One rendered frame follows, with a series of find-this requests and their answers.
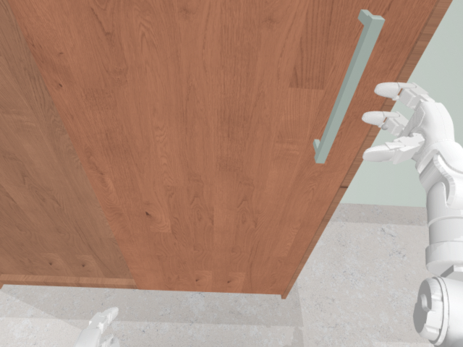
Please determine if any wardrobe door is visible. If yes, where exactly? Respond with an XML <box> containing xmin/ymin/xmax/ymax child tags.
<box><xmin>7</xmin><ymin>0</ymin><xmax>437</xmax><ymax>295</ymax></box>
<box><xmin>0</xmin><ymin>0</ymin><xmax>134</xmax><ymax>279</ymax></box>

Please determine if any robot left hand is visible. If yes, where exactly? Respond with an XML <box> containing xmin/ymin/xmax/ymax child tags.
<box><xmin>73</xmin><ymin>307</ymin><xmax>120</xmax><ymax>347</ymax></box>

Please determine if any robot right forearm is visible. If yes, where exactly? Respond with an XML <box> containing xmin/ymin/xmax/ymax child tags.
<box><xmin>415</xmin><ymin>141</ymin><xmax>463</xmax><ymax>282</ymax></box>

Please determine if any robot right upper arm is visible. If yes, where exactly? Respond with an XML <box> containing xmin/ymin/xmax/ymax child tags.
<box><xmin>413</xmin><ymin>276</ymin><xmax>463</xmax><ymax>347</ymax></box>

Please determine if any robot right hand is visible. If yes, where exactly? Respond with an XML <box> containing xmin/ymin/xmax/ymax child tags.
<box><xmin>362</xmin><ymin>82</ymin><xmax>455</xmax><ymax>164</ymax></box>

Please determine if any handle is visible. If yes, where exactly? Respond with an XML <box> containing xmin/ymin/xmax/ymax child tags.
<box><xmin>313</xmin><ymin>9</ymin><xmax>385</xmax><ymax>163</ymax></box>

